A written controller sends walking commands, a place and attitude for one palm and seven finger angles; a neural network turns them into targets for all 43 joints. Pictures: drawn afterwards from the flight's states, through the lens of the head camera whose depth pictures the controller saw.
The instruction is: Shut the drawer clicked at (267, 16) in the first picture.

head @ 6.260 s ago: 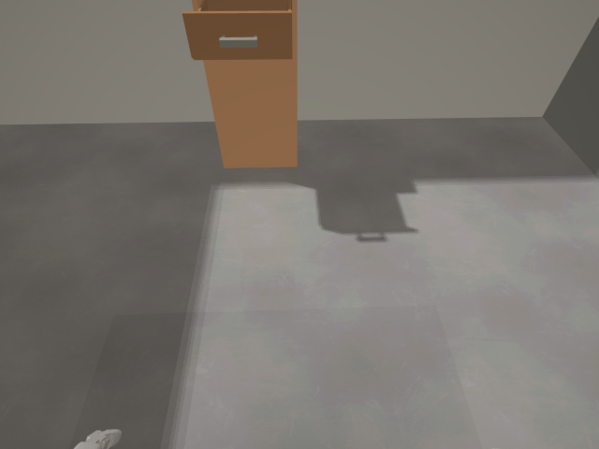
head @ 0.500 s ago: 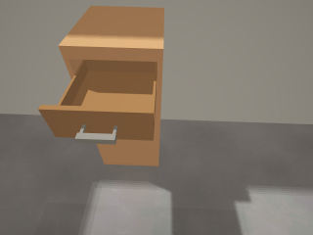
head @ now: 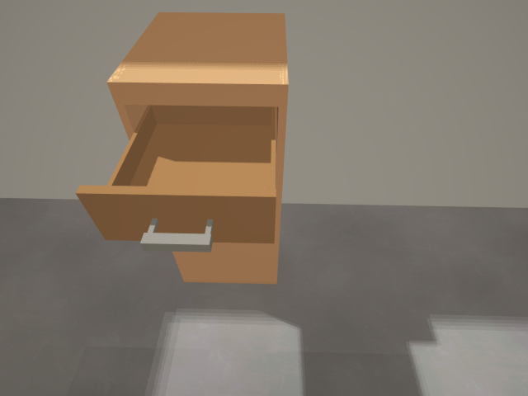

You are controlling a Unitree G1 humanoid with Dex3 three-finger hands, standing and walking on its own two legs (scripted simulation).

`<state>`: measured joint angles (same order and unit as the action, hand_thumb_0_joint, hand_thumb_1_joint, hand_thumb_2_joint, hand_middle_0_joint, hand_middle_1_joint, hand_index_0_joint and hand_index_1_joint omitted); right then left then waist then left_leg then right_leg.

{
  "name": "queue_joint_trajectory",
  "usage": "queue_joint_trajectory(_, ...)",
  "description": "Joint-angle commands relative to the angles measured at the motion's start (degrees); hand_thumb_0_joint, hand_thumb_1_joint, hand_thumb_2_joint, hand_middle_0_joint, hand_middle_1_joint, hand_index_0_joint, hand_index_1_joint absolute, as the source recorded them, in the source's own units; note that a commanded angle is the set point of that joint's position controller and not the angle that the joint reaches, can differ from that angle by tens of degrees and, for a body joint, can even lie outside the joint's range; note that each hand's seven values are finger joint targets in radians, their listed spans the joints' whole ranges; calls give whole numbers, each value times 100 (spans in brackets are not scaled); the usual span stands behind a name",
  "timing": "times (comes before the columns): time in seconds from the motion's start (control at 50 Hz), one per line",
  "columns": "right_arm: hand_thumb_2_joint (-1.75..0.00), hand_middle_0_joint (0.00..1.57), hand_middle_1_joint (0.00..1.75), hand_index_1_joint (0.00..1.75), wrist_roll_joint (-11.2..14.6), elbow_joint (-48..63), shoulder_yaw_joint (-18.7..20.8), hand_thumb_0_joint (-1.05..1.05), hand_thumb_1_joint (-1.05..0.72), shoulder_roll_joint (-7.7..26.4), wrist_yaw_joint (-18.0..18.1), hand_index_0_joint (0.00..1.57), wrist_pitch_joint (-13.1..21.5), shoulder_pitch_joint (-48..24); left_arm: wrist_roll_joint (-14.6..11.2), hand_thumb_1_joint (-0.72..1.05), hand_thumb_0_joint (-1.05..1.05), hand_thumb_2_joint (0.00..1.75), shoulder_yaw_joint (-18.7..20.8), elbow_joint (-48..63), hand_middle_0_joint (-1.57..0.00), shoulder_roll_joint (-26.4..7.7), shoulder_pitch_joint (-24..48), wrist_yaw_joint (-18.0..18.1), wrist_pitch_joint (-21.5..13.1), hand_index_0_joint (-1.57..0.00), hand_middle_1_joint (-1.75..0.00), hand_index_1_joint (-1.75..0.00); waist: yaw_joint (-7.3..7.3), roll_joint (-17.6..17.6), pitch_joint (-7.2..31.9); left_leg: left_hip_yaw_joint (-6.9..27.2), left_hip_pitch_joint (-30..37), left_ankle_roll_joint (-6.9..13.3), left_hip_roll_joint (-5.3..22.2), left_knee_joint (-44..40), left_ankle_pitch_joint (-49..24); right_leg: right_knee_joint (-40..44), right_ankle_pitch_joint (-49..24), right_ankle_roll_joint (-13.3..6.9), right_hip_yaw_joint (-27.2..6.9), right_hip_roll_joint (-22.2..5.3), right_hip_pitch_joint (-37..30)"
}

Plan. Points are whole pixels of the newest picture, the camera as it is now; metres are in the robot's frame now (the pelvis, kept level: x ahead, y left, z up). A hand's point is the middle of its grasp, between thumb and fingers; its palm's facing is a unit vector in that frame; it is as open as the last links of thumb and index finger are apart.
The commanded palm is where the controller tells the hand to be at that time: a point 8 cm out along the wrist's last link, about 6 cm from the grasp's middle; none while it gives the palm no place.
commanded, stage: look again from close up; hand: left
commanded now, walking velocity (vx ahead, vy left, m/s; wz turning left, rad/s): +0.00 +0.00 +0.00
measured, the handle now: (179, 233) +0.39 +0.18 +0.01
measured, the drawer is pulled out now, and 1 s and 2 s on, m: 0.28 0.28 0.28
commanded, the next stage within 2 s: shuffle to correct the standing spot in 0.08 s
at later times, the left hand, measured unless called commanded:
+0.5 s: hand out of the picture +0.01 +0.15 -0.18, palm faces +0.01 -0.99 -0.17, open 7.4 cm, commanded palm none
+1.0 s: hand out of the picture +0.08 +0.18 -0.17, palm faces -0.02 -0.97 -0.26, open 7.3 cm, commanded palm none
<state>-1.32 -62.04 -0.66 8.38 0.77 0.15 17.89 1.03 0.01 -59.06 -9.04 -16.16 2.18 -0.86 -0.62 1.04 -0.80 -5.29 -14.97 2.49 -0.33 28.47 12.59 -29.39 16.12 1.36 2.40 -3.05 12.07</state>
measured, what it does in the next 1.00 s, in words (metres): stands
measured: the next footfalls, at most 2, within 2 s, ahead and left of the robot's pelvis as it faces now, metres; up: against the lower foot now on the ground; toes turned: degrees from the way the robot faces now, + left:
none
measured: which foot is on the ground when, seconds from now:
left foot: down 0.00-1.00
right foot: down 0.00-1.00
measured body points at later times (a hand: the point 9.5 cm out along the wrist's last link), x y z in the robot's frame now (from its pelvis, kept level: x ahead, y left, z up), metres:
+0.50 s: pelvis +0.04 -0.02 +0.00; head +0.05 -0.02 +0.45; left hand +0.01 +0.20 -0.16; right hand +0.04 -0.24 -0.16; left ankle +0.03 +0.09 -0.74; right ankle +0.00 -0.14 -0.74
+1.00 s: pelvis +0.03 -0.01 -0.01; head +0.05 -0.02 +0.44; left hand +0.08 +0.23 -0.15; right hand +0.10 -0.25 -0.16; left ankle +0.03 +0.09 -0.74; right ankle +0.00 -0.14 -0.74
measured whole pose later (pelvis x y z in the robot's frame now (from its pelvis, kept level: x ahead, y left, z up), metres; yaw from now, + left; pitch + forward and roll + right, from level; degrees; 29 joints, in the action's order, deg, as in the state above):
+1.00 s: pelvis +0.03 -0.01 -0.01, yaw -2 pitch -1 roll +0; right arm -0.6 -55.8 1.0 10.3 0.9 0.3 11.2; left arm 1.1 0.2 -56.6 -10.7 -15.0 3.4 -0.9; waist -0.6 0.3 -3.2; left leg -5.5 -14.3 0.9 1.4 33.8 18.5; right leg -34.0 21.2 0.3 1.1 -1.5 11.7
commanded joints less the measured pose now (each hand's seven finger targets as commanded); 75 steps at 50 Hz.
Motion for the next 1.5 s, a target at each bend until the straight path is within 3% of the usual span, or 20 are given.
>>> queue_joint_trajectory(0.0,-90,20,30,30,44,190,115,0,-90,652,12,20,182,166,-19,90,0,90,56,60,-20,-491,-453,14,-70,-20,-30,-30,59,-183,-194,783,58,6,652,-879,-119,545,-538,-288,-357,-259,49)
queue_joint_trajectory(0.16,-90,20,30,30,66,77,91,0,-90,694,29,20,191,-49,-21,90,0,90,44,-92,-20,-557,-484,15,-79,-20,-30,-30,43,-64,-77,621,430,-31,636,-764,-714,676,-876,-250,-415,-321,-35)
queue_joint_trajectory(0.22,-90,20,30,30,42,-16,102,0,-90,709,25,20,144,-27,15,90,0,90,36,-189,-20,-510,-535,-15,-47,-20,-30,-30,14,-147,-260,719,376,2,692,-927,499,643,47,-285,-286,-207,136)
queue_joint_trajectory(0.3,-90,20,30,30,17,29,188,0,-90,852,7,20,100,-102,57,90,0,90,49,-207,-20,-440,-649,-93,-23,-20,-30,-30,31,298,-652,1044,-3,144,892,-1328,1868,324,652,-342,-64,-38,435)
queue_joint_trajectory(0.38,-90,20,30,30,17,59,242,0,-90,864,13,20,134,-43,68,90,0,90,74,-212,-20,-384,-794,-133,-69,-20,-30,-30,67,332,-614,1105,55,278,1000,-1209,1644,146,446,-389,11,-1,481)
queue_joint_trajectory(0.42,-90,20,30,30,22,84,240,0,-90,775,21,20,168,-42,59,90,0,90,98,-248,-20,-397,-899,-138,-106,-20,-30,-30,89,-27,-487,925,38,267,892,-849,1094,269,213,-446,-162,-64,300)
queue_joint_trajectory(0.46,-90,20,30,30,35,104,206,0,-90,651,35,20,222,-71,41,90,0,90,125,-301,-20,-431,-1005,-113,-148,-20,-30,-30,116,-347,-346,493,31,166,639,-207,74,397,-512,-502,-465,-264,40)
queue_joint_trajectory(0.52,-90,20,30,30,55,77,101,0,-90,373,75,20,239,-134,6,90,0,90,159,-423,-20,-580,-1211,-17,-181,-20,-30,-30,126,-1008,-109,30,-153,-101,341,353,-472,403,-3387,-563,-807,-669,-661)
queue_joint_trajectory(0.58,-90,20,30,30,101,-90,78,0,-90,418,129,20,199,23,-40,90,0,90,116,-375,-20,-569,-1025,62,-195,-20,-30,-30,21,-523,120,138,420,-182,458,87,-1651,36,-5067,-406,-499,-581,-719)
queue_joint_trajectory(0.64,-90,20,30,30,116,-115,141,0,-90,547,181,20,142,72,-48,90,0,90,162,-213,-20,-651,-848,121,-121,-20,-30,-30,31,-127,177,215,777,-125,602,146,-2867,-77,-4349,-321,-437,-487,-497)
queue_joint_trajectory(0.82,-90,20,30,30,73,214,238,0,-90,595,144,20,50,-181,-7,90,0,90,225,149,-20,-664,-534,129,10,-20,-30,-30,82,-188,391,362,785,-70,684,57,-2506,-28,-3037,-373,-508,-446,-348)
queue_joint_trajectory(0.84,-90,20,30,30,151,692,335,0,-90,905,89,20,86,-728,19,90,0,90,216,-27,-20,-775,-877,277,-99,-20,-30,-30,214,-49,68,149,537,-234,777,1150,-2329,399,-4407,-190,-888,-673,148)
queue_joint_trajectory(0.86,-90,20,30,30,100,844,295,0,-90,561,15,20,68,-381,40,90,0,90,248,326,-20,-1013,-544,227,-147,-20,-30,-30,-15,-422,268,247,-230,-187,437,929,-7,166,-4466,-520,-1067,-918,-525)
queue_joint_trajectory(0.88,-90,20,30,30,111,848,263,0,-90,489,10,20,60,-309,33,90,0,90,210,381,-20,-971,-344,199,-170,-20,-30,-30,-63,-577,468,219,-186,-170,375,470,648,-5,-4204,-676,-1011,-921,-637)
queue_joint_trajectory(0.92,-90,20,30,30,65,818,279,0,-90,682,-4,20,120,-77,0,90,0,90,177,591,-20,-891,-201,165,-165,-20,-30,-30,-99,33,666,323,559,-72,527,91,-1438,-532,-3673,-521,-623,-464,-419)
queue_joint_trajectory(0.96,-90,20,30,30,60,869,277,0,-90,883,36,20,90,-194,-36,90,0,90,135,619,-20,-816,-163,149,-35,-20,-30,-30,20,671,369,772,576,164,933,19,-2427,-385,-1173,-345,-269,-77,-39)
queue_joint_trajectory(1.04,-90,20,30,30,49,971,218,0,-90,912,12,20,39,-439,-20,90,0,90,63,614,-20,-837,5,69,51,-20,-30,-30,60,-54,-424,781,-67,80,716,-420,-320,232,-76,-343,-475,-58,250)
queue_joint_trajectory(1.1,-90,20,30,30,27,928,207,0,-90,933,-31,20,10,-400,-16,90,0,90,53,651,-20,-919,135,15,83,-20,-30,-30,25,-124,-730,836,-279,27,616,-881,1146,526,867,-344,-572,-87,567)
queue_joint_trajectory(1.2,-90,20,30,30,9,799,183,0,-90,1026,-52,20,26,-303,-10,90,0,90,45,585,-20,-947,-11,-26,73,-20,-30,-30,64,-185,-502,904,-263,31,637,-1133,1499,617,993,-336,-599,-105,494)
queue_joint_trajectory(1.48,-90,20,30,30,89,85,73,0,-90,776,27,20,169,22,-58,90,0,90,-20,-50,-20,-800,-296,-18,-55,-20,-30,-30,76,-143,-69,554,451,-44,645,-748,-431,688,-567,-326,-650,-273,112)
